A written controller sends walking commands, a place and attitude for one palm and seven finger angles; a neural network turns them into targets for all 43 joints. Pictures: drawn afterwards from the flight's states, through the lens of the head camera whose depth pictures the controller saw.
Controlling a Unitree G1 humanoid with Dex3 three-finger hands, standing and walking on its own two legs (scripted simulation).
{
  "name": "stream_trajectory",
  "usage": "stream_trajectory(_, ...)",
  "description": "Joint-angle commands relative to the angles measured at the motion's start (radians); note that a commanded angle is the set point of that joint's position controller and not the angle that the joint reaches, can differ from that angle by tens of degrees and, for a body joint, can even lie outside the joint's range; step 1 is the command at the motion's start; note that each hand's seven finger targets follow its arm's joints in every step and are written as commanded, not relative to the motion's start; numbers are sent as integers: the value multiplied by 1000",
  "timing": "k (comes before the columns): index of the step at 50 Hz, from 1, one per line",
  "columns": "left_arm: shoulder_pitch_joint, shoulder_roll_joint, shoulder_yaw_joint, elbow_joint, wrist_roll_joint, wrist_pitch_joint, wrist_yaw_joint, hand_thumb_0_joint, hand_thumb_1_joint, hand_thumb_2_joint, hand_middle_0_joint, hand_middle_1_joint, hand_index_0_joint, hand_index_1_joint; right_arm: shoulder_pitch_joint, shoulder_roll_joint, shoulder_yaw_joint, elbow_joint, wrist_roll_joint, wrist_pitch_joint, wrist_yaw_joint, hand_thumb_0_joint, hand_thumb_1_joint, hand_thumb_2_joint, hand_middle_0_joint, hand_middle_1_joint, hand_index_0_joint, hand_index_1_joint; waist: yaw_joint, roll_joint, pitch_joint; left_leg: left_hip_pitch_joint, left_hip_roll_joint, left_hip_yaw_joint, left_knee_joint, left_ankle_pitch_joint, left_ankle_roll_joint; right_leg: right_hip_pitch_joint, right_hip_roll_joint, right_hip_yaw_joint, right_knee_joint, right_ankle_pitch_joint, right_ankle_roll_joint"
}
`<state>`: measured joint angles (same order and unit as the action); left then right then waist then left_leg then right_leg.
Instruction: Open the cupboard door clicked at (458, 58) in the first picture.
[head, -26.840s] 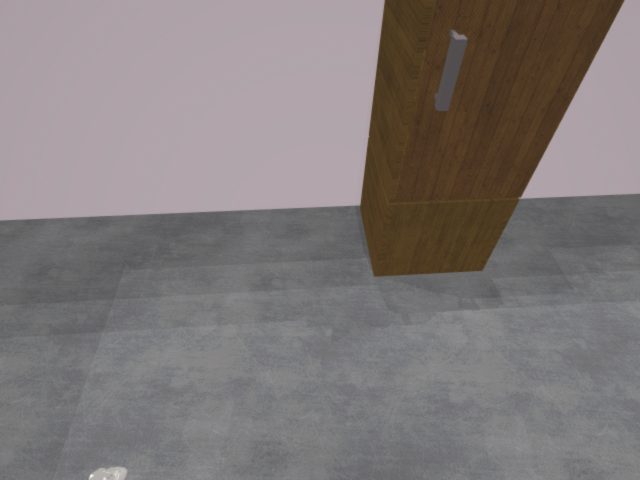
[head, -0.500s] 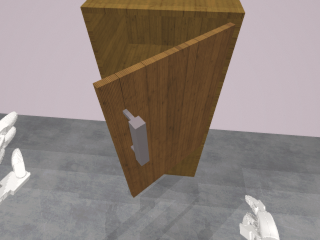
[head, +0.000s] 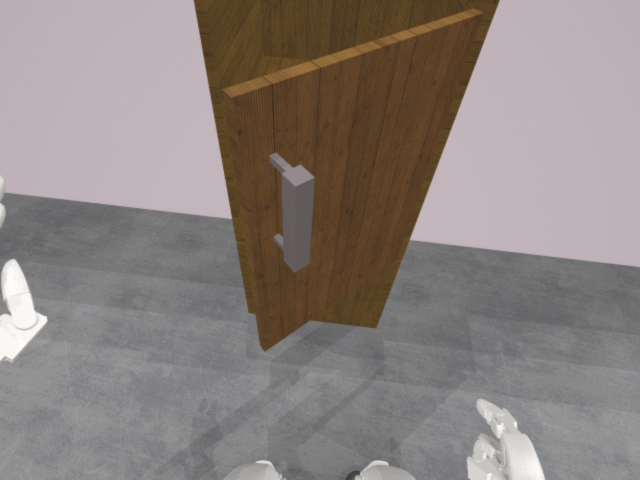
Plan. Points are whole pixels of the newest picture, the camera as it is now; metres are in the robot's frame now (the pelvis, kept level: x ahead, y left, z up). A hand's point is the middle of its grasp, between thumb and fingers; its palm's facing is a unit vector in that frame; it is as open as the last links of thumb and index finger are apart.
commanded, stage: step back with the hand held close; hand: left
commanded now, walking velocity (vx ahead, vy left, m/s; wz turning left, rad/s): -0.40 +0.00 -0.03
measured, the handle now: (287, 214) +0.41 +0.07 +0.10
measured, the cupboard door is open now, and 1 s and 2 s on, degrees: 45 45 45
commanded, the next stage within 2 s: stop stepping back and stand still in 0.36 s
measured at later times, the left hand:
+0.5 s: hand (48, 416) +0.14 +0.20 +0.19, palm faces +0.26 -0.81 -0.53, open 7.4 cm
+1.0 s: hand out of the picture +0.07 +0.24 +0.18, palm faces +0.42 -0.80 -0.42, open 7.4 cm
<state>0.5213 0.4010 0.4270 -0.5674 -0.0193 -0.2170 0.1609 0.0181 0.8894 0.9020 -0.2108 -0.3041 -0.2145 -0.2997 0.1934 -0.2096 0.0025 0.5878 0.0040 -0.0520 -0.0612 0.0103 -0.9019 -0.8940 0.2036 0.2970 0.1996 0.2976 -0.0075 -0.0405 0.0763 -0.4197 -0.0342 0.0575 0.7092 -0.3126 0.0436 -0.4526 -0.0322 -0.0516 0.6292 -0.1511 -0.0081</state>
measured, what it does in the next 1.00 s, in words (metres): walks backwards: right foot, then left foot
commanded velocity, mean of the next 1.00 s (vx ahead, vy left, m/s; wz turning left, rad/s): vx -0.09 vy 0.02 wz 0.00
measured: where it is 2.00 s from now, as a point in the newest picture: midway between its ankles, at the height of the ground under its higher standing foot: outside the picture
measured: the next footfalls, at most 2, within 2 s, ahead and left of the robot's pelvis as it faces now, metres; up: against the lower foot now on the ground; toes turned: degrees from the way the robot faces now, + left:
right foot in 0.36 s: -0.13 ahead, -0.13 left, +0.00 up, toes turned -5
left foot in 0.54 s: +0.02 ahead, +0.06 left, +0.00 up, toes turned -4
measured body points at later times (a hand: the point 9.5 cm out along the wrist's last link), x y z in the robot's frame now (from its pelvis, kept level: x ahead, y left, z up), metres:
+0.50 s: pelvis -0.09 -0.03 +0.02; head -0.05 -0.01 +0.47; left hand +0.12 +0.24 +0.22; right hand +0.09 -0.27 -0.06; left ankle +0.01 +0.06 -0.70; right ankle -0.20 -0.14 -0.71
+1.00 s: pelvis -0.15 -0.02 +0.02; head -0.15 -0.02 +0.47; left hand +0.04 +0.28 +0.20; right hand -0.03 -0.28 -0.08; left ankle -0.12 +0.10 -0.72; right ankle -0.17 -0.13 -0.71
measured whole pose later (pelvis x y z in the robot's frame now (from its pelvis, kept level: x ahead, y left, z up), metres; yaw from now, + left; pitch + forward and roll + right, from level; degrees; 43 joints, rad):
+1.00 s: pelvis -0.15 -0.02 +0.02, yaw -3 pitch -1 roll +0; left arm 0.51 0.36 0.41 -0.41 -0.03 -0.19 0.16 0.02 0.89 0.90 -0.21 -0.30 -0.21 -0.30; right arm 0.27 -0.23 0.00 0.70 0.00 -0.13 -0.08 0.01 -0.90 -0.89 0.20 0.30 0.20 0.30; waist 0.00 -0.01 -0.01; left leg -0.26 0.01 0.01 0.52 -0.26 0.00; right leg -0.20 0.00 -0.04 0.53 -0.32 -0.01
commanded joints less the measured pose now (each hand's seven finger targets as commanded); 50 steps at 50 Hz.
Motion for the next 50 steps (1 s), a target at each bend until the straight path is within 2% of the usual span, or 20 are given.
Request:
stream_trajectory(1,-23,204,191,-261,16,-87,33,0,900,900,-200,-300,-200,-300,-100,-159,-54,-187,-19,-78,-32,0,-900,-900,200,300,200,300,6,410,-108,-344,366,-480,-593,-505,120,294,76,63,331,-225,31)
stream_trajectory(2,-55,226,206,-249,26,-85,39,0,900,900,-200,-300,-200,-300,-76,-132,-62,-172,-28,-93,-34,0,-900,-900,200,300,200,300,-4,319,-101,-372,414,-527,-656,-449,149,295,102,97,556,-272,27)
stream_trajectory(4,-57,215,185,-204,13,-79,39,0,900,900,-200,-300,-200,-300,-81,-118,-72,-144,-19,-114,-27,0,-900,-900,200,300,200,300,6,136,-129,-93,369,-413,-484,-109,146,84,68,136,544,-331,17)
stream_trajectory(8,-3,131,92,-180,-8,-59,26,0,900,900,-200,-300,-200,-300,-65,-113,-64,-102,-15,-147,-6,0,-900,-900,200,300,200,300,10,242,-187,172,304,-297,-480,109,97,62,52,59,283,-362,19)
stream_trajectory(14,-36,175,86,-214,-34,-40,0,0,900,900,-200,-300,-200,-300,-87,-123,-51,-88,-17,-144,10,0,-900,-900,200,300,200,300,31,297,-277,310,226,-186,-502,273,13,229,95,-11,-158,-279,-11)
stream_trajectory(16,-11,228,135,-225,-51,-59,-16,0,900,900,-200,-300,-200,-300,-105,-117,-49,-100,-18,-121,12,0,-900,-900,200,300,200,300,41,201,-287,346,203,-135,-393,361,-17,232,45,29,-362,-121,-28)
stream_trajectory(19,2,314,218,-215,-54,-94,-16,0,900,900,-200,-300,-200,-300,-136,-88,-30,-117,-17,-98,4,0,-900,-900,200,300,200,300,42,-52,-259,237,79,-5,-54,52,-63,136,-219,199,-362,350,-84)
stream_trajectory(21,1,287,195,-176,-38,-63,-27,0,900,900,-200,-300,-200,-300,-155,-90,-36,-144,17,-96,-12,0,-900,-900,200,300,200,300,44,-227,-248,4,17,-24,106,-61,-53,304,-229,179,-228,831,-70)
stream_trajectory(24,45,240,165,-145,-35,-30,-30,0,900,900,-200,-300,-200,-300,-155,-77,-3,-144,10,-77,-32,0,-900,-900,200,300,200,300,9,-36,-216,64,22,-6,-82,116,-48,325,-182,114,-124,849,-53)
stream_trajectory(26,37,231,149,-165,-48,-20,-16,0,900,900,-200,-300,-200,-300,-117,-127,-21,-132,8,-81,-43,0,-900,-900,200,300,200,300,-2,80,-259,295,85,-69,-249,595,-9,234,-60,47,-71,521,28)
stream_trajectory(27,32,224,133,-181,-50,-24,-15,0,900,900,-200,-300,-200,-300,-98,-148,-35,-135,14,-90,-38,0,-900,-900,200,300,200,300,10,133,-278,380,159,-143,-289,704,17,190,1,41,-45,166,42)
stream_trajectory(28,23,215,108,-158,-48,-23,-18,0,900,900,-200,-300,-200,-300,-84,-157,-46,-133,23,-104,-32,0,-900,-900,200,300,200,300,13,162,-251,389,222,-222,-342,611,39,147,32,40,-25,-205,40)
stream_trajectory(30,62,230,135,-172,-33,-23,-8,0,900,900,-200,-300,-200,-300,-78,-146,-39,-139,-15,-126,-27,0,-900,-900,200,300,200,300,16,314,-238,288,251,-351,-447,441,77,169,59,49,32,-371,19)
stream_trajectory(34,132,244,167,-222,-37,-25,-1,0,900,900,-200,-300,-200,-300,-97,-141,-38,-161,-11,-126,-16,0,-900,-900,200,300,200,300,14,190,-182,34,144,-203,-452,-90,4,368,35,30,-232,-238,-17)
stream_trajectory(37,113,229,166,-165,-42,-23,1,0,900,900,-200,-300,-200,-300,-73,-131,-60,-127,-6,-97,-17,0,-900,-900,200,300,200,300,6,-134,-68,108,12,-98,156,-10,-72,-60,-274,419,-539,-591,-158)
stream_trajectory(39,13,205,144,-105,-31,-30,7,0,900,900,-200,-300,-200,-300,-56,-121,-47,-91,-11,-102,-18,0,-900,-900,200,300,200,300,-17,-41,-55,-3,66,-121,223,-18,-57,35,-261,341,-451,-321,-157)
stream_trajectory(41,-65,185,105,-48,-10,-39,10,0,900,900,-200,-300,-200,-300,-53,-119,-39,-82,-6,-122,-29,0,-900,-900,200,300,200,300,-11,-24,-70,42,85,-84,8,-11,-35,147,-211,239,-359,-138,-118)
stream_trajectory(44,-113,170,68,-31,1,-43,14,0,900,900,-200,-300,-200,-300,-45,-133,-42,-66,-7,-151,-42,0,-900,-900,200,300,200,300,-2,44,-86,199,68,-62,-261,67,-9,173,-126,181,-286,-123,-52)
stream_trajectory(47,-35,198,104,-49,1,-47,10,0,900,900,-200,-300,-200,-300,-39,-138,-47,-85,-4,-155,-37,0,-900,-900,200,300,200,300,9,46,-148,229,117,-105,-253,297,14,256,-35,118,-195,92,-10)
stream_trajectory(50,-44,195,100,-133,-3,-57,-1,0,900,900,-200,-300,-200,-300,-54,-126,-33,-93,-8,-154,-26,0,-900,-900,200,300,200,300,8,124,-171,200,149,-170,-314,341,12,286,6,44,-117,52,7)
